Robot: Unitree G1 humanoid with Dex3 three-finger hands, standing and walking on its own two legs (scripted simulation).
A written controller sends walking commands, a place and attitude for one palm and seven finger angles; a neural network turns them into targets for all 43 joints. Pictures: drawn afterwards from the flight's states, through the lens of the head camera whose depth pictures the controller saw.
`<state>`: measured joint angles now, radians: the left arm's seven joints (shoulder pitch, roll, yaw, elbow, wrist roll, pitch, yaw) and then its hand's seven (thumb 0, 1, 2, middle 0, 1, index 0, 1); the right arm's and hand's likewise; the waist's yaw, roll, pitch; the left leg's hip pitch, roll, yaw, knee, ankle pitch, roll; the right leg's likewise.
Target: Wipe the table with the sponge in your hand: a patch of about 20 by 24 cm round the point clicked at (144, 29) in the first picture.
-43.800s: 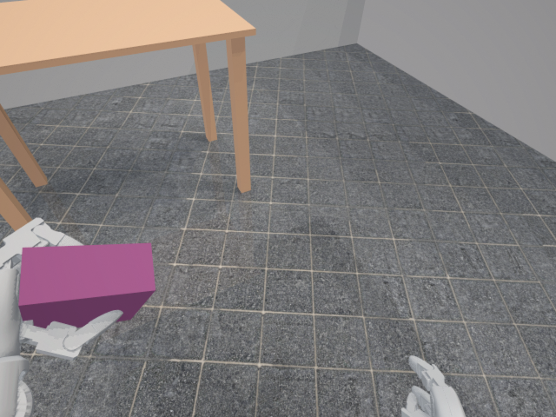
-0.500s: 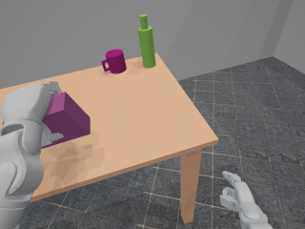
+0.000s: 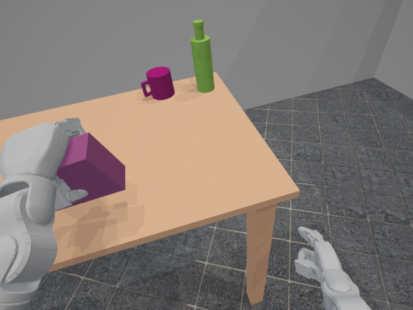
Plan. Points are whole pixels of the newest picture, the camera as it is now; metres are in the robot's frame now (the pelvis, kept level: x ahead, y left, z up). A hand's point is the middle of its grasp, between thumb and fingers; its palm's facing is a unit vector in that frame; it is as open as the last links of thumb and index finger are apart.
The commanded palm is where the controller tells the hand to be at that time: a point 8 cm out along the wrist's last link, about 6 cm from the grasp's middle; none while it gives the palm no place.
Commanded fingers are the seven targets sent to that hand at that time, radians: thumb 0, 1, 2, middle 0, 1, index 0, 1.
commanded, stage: bring the sponge back beside the body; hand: left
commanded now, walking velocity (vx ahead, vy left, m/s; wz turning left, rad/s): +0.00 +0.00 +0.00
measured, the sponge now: (77, 179) +0.24 +0.28 +0.18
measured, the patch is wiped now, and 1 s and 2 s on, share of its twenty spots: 0.90 0.90 0.90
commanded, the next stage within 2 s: step back with the hand held close in 1.20 s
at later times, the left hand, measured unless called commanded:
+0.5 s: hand (61, 182) +0.21 +0.27 +0.21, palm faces +0.27 -0.13 -0.95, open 9.5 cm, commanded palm +0.16 +0.27 +0.28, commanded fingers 0.00 0.10 1.30 -1.20 -1.60 -1.20 -1.60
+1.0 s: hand (51, 195) +0.19 +0.27 +0.21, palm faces +0.28 -0.12 -0.95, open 9.5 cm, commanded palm +0.14 +0.27 +0.28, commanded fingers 0.00 0.10 1.30 -1.20 -1.60 -1.20 -1.60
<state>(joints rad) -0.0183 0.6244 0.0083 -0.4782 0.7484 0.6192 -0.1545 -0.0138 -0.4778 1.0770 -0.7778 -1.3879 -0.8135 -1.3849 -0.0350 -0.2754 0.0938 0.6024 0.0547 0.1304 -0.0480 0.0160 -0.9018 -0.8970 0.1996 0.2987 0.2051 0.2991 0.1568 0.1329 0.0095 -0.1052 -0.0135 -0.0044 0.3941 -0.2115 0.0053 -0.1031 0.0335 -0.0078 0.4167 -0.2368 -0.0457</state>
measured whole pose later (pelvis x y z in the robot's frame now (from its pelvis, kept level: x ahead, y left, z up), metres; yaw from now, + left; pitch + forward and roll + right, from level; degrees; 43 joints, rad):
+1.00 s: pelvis -0.01 -0.01 +0.00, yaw +0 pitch -6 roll +0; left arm 0.17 0.64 0.06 -0.59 0.72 0.58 -0.12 -0.01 -0.48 1.08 -0.78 -1.39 -0.81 -1.39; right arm -0.01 -0.28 0.08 0.60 0.05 0.11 -0.06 0.02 -0.90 -0.90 0.20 0.30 0.21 0.30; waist 0.17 0.13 0.01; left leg -0.10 0.00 0.00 0.42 -0.22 -0.01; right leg -0.10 0.05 -0.01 0.44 -0.23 -0.06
